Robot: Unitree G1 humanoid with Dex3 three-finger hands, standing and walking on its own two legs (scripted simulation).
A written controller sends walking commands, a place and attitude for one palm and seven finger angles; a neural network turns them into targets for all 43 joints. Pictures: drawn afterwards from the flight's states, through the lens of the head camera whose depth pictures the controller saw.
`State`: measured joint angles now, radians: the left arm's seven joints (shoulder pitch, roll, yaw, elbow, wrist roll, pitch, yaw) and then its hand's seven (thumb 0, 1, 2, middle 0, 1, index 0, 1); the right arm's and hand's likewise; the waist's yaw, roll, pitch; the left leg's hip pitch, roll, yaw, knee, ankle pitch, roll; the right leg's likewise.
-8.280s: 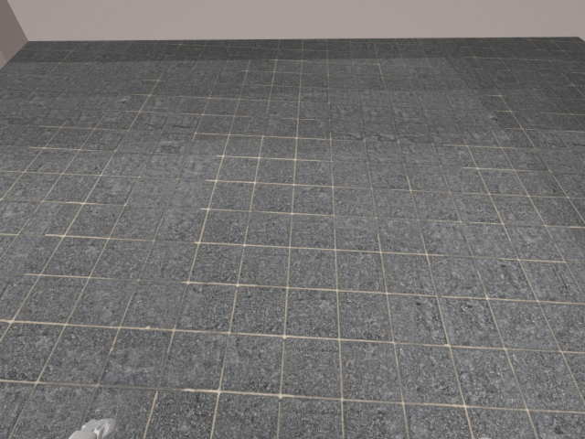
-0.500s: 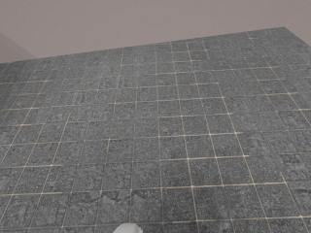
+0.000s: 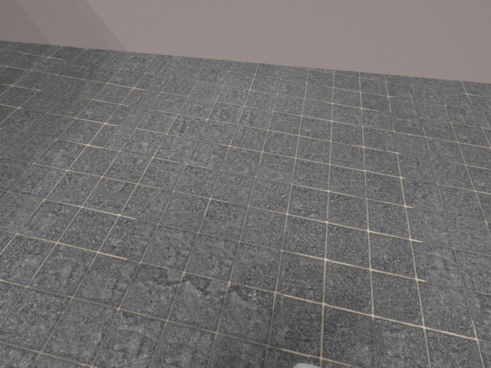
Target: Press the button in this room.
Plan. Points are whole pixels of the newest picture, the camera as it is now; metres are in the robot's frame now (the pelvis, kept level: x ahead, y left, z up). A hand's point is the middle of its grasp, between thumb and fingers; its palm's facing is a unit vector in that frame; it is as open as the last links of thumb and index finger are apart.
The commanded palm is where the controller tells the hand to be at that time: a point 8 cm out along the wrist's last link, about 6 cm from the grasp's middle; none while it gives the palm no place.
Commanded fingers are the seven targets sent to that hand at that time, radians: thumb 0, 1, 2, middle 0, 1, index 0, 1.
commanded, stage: turn or walk to find it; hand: left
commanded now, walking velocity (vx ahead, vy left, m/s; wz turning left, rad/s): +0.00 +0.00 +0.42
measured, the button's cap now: out of the picture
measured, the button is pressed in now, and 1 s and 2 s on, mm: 0 0 0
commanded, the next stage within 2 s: none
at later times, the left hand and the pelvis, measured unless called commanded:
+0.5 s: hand out of the picture -0.02 +0.17 -0.16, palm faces +0.26 -0.93 -0.24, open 7.4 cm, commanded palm none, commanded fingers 0.00 0.90 0.90 -0.20 -0.30 -0.20 -0.30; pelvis -0.03 -0.03 +0.00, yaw +14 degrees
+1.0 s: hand out of the picture -0.06 +0.20 -0.16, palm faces +0.43 -0.86 -0.27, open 7.4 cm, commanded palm none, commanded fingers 0.00 0.90 0.90 -0.20 -0.30 -0.20 -0.30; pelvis -0.06 -0.03 -0.01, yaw +25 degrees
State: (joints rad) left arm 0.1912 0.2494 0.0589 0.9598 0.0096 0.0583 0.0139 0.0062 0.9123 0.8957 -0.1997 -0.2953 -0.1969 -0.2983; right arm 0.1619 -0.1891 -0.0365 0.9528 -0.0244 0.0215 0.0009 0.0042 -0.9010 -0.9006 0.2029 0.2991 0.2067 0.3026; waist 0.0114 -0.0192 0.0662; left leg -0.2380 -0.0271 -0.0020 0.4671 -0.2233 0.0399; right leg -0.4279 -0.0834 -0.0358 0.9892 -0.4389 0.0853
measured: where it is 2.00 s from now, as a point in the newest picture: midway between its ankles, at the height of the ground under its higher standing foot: outside the picture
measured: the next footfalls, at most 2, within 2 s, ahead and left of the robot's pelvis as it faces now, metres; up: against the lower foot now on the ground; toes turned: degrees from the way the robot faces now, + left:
right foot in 0.18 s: +0.04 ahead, -0.14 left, +0.00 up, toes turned +1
left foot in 0.60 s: -0.04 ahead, +0.11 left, +0.00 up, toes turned +21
